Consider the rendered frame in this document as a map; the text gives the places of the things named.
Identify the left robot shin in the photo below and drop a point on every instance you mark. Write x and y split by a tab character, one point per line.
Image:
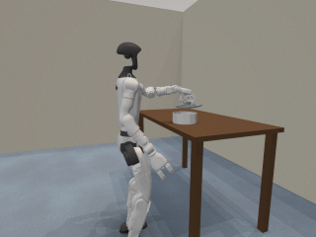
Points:
130	195

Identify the pot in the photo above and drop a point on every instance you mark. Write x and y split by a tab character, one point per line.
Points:
185	118

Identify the lid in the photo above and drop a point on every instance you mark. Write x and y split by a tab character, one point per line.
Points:
188	106

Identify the left robot hand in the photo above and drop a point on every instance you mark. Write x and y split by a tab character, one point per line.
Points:
190	95

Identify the table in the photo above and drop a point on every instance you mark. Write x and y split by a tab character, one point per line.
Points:
211	127

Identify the robot right upper arm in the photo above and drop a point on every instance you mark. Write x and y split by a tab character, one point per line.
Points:
129	90

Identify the right robot hand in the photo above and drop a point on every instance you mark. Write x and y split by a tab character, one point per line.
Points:
158	161

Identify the right robot forearm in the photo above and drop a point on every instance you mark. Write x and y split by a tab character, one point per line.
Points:
134	131

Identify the left robot forearm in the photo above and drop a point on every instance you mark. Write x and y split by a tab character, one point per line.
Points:
167	90

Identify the robot left foot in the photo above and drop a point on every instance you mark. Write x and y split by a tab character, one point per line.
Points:
124	228

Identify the robot left upper arm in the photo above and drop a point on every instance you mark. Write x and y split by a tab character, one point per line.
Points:
147	92

